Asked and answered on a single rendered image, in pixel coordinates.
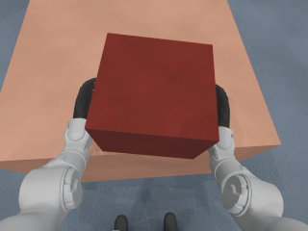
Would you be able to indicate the right robot hand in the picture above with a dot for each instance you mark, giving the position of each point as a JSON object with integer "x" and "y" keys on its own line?
{"x": 222, "y": 107}

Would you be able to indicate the robot right foot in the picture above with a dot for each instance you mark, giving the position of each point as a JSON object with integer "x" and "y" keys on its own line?
{"x": 170, "y": 222}

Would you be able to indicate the left robot forearm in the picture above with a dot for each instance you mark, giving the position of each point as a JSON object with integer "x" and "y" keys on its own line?
{"x": 76, "y": 152}

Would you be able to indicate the robot left upper arm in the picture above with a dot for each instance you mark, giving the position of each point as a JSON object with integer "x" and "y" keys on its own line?
{"x": 47, "y": 196}

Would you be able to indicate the robot foot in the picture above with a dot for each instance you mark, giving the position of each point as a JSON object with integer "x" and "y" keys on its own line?
{"x": 121, "y": 223}
{"x": 170, "y": 222}

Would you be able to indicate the robot left foot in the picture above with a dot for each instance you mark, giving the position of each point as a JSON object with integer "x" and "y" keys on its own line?
{"x": 121, "y": 223}

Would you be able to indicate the right robot forearm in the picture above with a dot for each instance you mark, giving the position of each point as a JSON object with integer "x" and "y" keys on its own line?
{"x": 223, "y": 163}

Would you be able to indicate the left robot hand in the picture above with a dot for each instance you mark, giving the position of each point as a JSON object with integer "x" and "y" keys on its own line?
{"x": 82, "y": 103}

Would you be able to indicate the robot right upper arm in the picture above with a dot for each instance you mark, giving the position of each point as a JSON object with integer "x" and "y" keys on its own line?
{"x": 256, "y": 205}

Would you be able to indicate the pedestal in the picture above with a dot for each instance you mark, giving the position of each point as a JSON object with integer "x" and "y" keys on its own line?
{"x": 59, "y": 48}

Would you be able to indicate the carton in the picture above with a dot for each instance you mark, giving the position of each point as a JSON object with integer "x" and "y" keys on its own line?
{"x": 154, "y": 97}

